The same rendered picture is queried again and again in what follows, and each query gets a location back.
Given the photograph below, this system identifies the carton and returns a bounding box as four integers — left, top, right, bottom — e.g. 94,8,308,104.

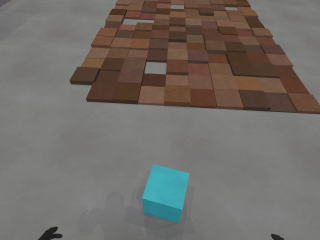
142,164,189,223

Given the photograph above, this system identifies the robot left hand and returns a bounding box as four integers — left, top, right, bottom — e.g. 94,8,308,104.
38,226,63,240

